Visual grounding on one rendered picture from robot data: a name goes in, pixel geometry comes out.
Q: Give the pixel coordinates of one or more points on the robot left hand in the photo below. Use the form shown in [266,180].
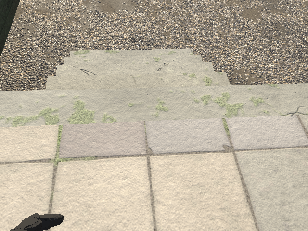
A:
[37,222]

